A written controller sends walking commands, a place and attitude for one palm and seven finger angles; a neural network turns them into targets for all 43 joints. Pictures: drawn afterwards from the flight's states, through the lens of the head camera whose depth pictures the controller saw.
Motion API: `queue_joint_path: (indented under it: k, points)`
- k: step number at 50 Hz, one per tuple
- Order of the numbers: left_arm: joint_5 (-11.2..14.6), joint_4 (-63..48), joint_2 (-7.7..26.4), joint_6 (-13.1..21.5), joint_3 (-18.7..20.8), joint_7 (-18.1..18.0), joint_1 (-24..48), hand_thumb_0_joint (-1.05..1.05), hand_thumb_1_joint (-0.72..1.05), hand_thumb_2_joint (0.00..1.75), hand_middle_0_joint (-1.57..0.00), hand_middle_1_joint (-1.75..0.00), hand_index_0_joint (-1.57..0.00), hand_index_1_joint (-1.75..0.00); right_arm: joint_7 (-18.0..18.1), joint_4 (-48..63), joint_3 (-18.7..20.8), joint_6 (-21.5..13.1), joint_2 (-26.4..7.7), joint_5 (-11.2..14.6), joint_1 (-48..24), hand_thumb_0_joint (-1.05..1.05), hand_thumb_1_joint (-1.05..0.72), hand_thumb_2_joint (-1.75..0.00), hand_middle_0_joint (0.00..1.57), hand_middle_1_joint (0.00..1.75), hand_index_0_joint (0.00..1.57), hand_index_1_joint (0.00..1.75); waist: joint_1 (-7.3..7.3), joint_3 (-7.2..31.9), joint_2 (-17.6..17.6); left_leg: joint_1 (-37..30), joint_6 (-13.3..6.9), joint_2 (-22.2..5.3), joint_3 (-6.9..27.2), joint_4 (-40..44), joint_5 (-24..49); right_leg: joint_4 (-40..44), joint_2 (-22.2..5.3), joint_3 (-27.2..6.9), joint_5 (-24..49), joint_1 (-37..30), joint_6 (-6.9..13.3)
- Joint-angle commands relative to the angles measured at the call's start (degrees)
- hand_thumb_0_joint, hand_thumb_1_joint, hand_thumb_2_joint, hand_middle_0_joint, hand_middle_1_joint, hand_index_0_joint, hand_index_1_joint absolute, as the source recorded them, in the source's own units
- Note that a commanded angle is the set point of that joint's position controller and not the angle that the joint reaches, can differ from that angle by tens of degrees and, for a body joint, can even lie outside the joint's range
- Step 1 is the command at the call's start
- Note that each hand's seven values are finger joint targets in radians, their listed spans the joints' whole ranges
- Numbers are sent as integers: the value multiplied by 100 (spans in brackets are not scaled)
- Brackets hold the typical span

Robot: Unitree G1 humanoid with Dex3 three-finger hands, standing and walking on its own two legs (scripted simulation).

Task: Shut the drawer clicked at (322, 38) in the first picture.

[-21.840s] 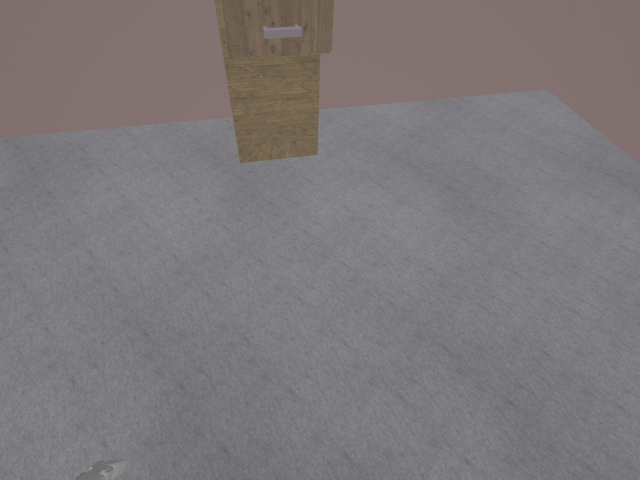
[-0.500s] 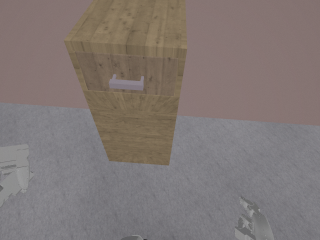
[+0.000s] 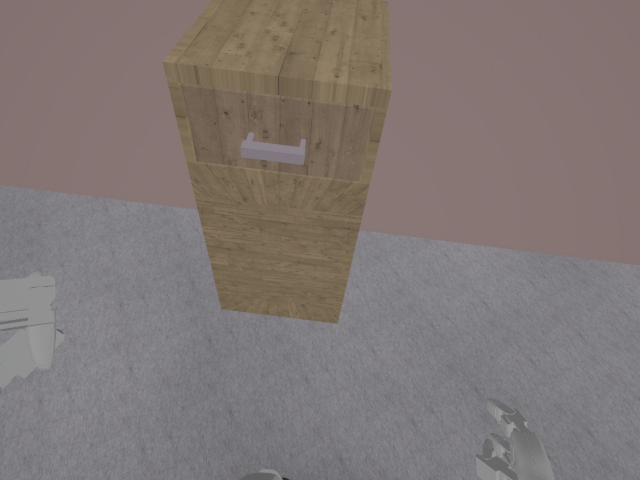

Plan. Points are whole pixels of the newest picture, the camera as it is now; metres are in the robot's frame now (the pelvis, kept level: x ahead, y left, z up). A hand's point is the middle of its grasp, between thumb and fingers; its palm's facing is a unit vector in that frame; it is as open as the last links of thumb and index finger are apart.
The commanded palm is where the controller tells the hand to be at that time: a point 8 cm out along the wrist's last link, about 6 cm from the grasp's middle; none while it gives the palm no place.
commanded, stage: step back with the hand held close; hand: left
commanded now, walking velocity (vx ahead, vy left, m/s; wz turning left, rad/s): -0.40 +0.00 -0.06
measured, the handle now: (275, 146) +0.71 +0.11 -0.01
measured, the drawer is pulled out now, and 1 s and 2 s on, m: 0.00 0.00 0.00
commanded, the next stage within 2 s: stop stepping back and stand still in 0.22 s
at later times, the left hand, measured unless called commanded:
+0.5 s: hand (4, 448) +0.12 +0.23 +0.18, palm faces +0.17 -0.89 -0.43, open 3.2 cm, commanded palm +0.08 +0.28 +0.19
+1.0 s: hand out of the picture +0.06 +0.28 +0.18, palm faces +0.25 -0.85 -0.47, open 3.3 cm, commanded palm +0.00 +0.33 +0.19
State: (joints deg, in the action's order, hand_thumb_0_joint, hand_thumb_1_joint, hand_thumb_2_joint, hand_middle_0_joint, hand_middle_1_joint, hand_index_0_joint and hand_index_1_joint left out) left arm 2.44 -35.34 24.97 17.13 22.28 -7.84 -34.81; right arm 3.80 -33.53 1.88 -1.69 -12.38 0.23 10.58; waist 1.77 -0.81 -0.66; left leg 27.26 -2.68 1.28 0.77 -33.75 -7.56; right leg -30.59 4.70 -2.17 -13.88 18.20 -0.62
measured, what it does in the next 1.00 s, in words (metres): walks backwards: right foot, then left foot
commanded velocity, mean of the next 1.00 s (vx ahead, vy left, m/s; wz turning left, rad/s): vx -0.06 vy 0.00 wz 0.00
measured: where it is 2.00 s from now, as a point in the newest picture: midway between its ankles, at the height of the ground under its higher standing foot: outside the picture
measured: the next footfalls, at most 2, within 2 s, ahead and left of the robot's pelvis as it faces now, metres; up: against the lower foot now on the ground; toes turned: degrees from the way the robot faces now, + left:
right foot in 0.34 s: -0.15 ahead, -0.05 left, +0.00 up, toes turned -5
left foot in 0.80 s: -0.05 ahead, +0.15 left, +0.00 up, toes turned -6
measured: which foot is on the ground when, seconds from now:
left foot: down 0.00-0.64, up 0.66-0.78, down 0.80-1.00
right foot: down 0.00-0.00, up 0.02-0.32, down 0.34-1.00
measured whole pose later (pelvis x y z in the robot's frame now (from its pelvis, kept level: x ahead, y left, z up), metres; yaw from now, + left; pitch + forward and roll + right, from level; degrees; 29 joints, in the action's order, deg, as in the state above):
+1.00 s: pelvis -0.16 +0.06 +0.01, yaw -6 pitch +0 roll +0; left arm 1.6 -34.6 23.3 12.9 22.0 -8.0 -36.0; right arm 2.8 -33.2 -2.5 -8.9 -7.8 -0.5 11.3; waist 1.2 -1.2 1.5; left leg 19.5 -2.9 2.0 -2.0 -24.8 -5.5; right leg -30.1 1.1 0.7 -23.4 11.6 0.2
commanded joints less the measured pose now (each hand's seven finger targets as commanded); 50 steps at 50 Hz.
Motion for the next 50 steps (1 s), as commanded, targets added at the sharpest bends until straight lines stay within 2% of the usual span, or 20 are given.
queue_joint_path:
  k: [1, 4, 10, 14, 18, 20, 23, 25, 27, 29, 31, 32, 33, 34, 37, 39, 40, 43, 48, 50]
  points:
    - [-25, -966, 874, 355, 865, -29, -76, 0, 90, 90, -140, -160, -140, -160, 76, 998, 251, -504, -843, -113, -610, 0, -90, -90, 20, 30, 20, 30, -111, 672, -1639, 955, -584, -2058, 2432, 3142, -3375, -2033, 322, -57, -850, -1255, -12]
    - [15, -1314, 771, 271, 747, -44, 102, 0, 90, 90, -140, -160, -140, -160, -19, 881, 265, -645, -692, -210, -472, 0, -90, -90, 20, 30, 20, 30, -183, 832, -589, 7, -603, -1951, 1910, 2600, -2171, -2839, 120, -235, -1297, -284, 59]
    - [185, -1515, 675, 167, 440, -75, -103, 0, 90, 90, -140, -160, -140, -160, -134, 524, 152, -786, -549, -249, -183, 0, -90, -90, 20, 30, 20, 30, -196, 1466, -1319, -1930, 128, -1406, 915, 2856, -1220, -761, 126, 527, -1989, -225, 235]
    - [281, -1424, 919, 246, 628, 8, -117, 0, 90, 90, -140, -160, -140, -160, -137, 426, 128, -623, -524, -339, -42, 0, -90, -90, 20, 30, 20, 30, -203, 1604, -1234, -2548, 612, -1126, 364, 2211, 454, 1418, -61, 533, -973, -659, 367]
    - [361, -1414, 1426, 322, 1121, -48, -7, 0, 90, 90, -140, -160, -140, -160, -66, 512, -6, -548, -516, -298, -264, 0, -90, -90, 20, 30, 20, 30, -102, 1298, 115, -3013, 536, -455, -156, -322, -417, 2026, -1662, -154, -565, 1227, 799]
    - [350, -964, 829, -35, 673, 53, -310, 0, 90, 90, -140, -160, -140, -160, -5, 603, 141, -499, -641, -68, -337, 0, -90, -90, 20, 30, 20, 30, -19, 551, 943, -2547, 441, -217, -91, -1109, -503, 1799, -1583, -38, -1334, 1678, 962]
    - [293, -1041, 915, -310, 744, 18, 11, 0, 90, 90, -140, -160, -140, -160, 107, 714, 19, -452, -621, -8, -502, 0, -90, -90, 20, 30, 20, 30, 68, -148, -18, -1979, 324, -319, 32, 56, -537, 1174, -1175, 367, -1233, 1311, 560]
    - [257, -949, 911, -237, 753, -25, 38, 0, 90, 90, -140, -160, -140, -160, 185, 754, -10, -578, -667, -5, -459, 0, -90, -90, 20, 30, 20, 30, -26, -247, -854, -1729, 256, -713, 950, 1503, -1712, 702, -492, 531, -1971, 920, 293]
    - [200, -1073, 868, -211, 820, -91, 156, 0, 90, 90, -140, -160, -140, -160, 197, 790, 1, -645, -750, -65, -465, 0, -90, -90, 20, 30, 20, 30, -157, -109, -1732, -452, 830, -1023, 1766, 3432, -3814, -387, 320, 799, -2325, -576, 269]
    - [180, -1243, 1009, -151, 928, -62, 3, 0, 90, 90, -140, -160, -140, -160, 127, 752, 24, -726, -629, -134, -365, 0, -90, -90, 20, 30, 20, 30, -284, 382, -1430, -312, 1045, -910, 1350, 3307, -3094, -177, 351, 810, -2008, -1345, 320]
    - [108, -1214, 930, -124, 810, 24, -516, 0, 90, 90, -140, -160, -140, -160, 33, 730, 75, -668, -599, -31, -162, 0, -90, -90, 20, 30, 20, 30, -236, 680, -272, -843, 701, -134, -80, 1053, -1775, 1297, -394, 162, -1911, -941, 449]
    - [146, -1219, 960, -123, 849, 43, -671, 0, 90, 90, -140, -160, -140, -160, 19, 703, 189, -592, -619, 5, -160, 0, -90, -90, 20, 30, 20, 30, -151, 485, 1010, -1695, 499, 230, -197, -1202, -1046, 2231, -1464, -1171, -2739, 938, 804]
    - [237, -1305, 961, -167, 963, -1, -558, 0, 90, 90, -140, -160, -140, -160, -20, 651, 230, -548, -701, -34, -232, 0, -90, -90, 20, 30, 20, 30, -184, 253, 1486, -1345, 446, 134, 138, -2464, -941, 2486, -2196, -1928, -2966, 1622, 1385]
    - [170, -1303, 712, -205, 704, 20, -284, 0, 90, 90, -140, -160, -140, -160, -60, 509, 218, -461, -631, -26, -91, 0, -90, -90, 20, 30, 20, 30, -12, 48, 1077, -593, 400, -180, 280, -2720, -730, 2067, -2221, -1459, -2351, 1160, 1457]
    - [-37, -507, 474, -141, 414, -143, 497, 0, 90, 90, -140, -160, -140, -160, 71, 429, 82, -697, -624, -1, -196, 0, -90, -90, 20, 30, 20, 30, 71, -507, 93, -1156, 184, -416, -39, 195, -837, 1112, -1402, -323, -1330, 691, 606]
    - [-72, -723, 541, -45, 378, -165, 747, 0, 90, 90, -140, -160, -140, -160, 172, 511, 137, -931, -824, 15, -209, 0, -90, -90, 20, 30, 20, 30, -89, -248, -935, -1733, -57, -894, 797, 1268, -117, 60, -674, 98, -428, 412, 141]
    - [-95, -840, 639, 4, 424, -174, 762, 0, 90, 90, -140, -160, -140, -160, 175, 567, 124, -999, -828, 35, -192, 0, -90, -90, 20, 30, 20, 30, -165, 107, -850, -1885, -231, -1201, 1227, 1243, 437, -138, -497, 169, -154, 185, 18]
    - [-24, -1311, 773, 59, 584, -100, 592, 0, 90, 90, -140, -160, -140, -160, 96, 547, 48, -1093, -557, -85, -227, 0, -90, -90, 20, 30, 20, 30, -115, 476, -1085, -1652, -263, -1528, 2228, 2426, -1267, -1247, -377, 17, -1350, 32, -5]
    - [-68, -1142, 538, -114, 578, -122, -537, 0, 90, 90, -140, -160, -140, -160, -47, 755, -10, -951, -531, -86, -314, 0, -90, -90, 20, 30, 20, 30, -176, 473, -1052, -465, 15, -894, 780, 2310, -2347, 415, -315, 484, -859, -1382, 146]
    - [-30, -844, 576, -155, 615, -101, -498, 0, 90, 90, -140, -160, -140, -160, -28, 797, -4, -748, -464, -103, -364, 0, -90, -90, 20, 30, 20, 30, -97, 247, -307, -243, 237, -456, 337, 1457, -2013, 1314, -632, 35, -1023, -1257, 324]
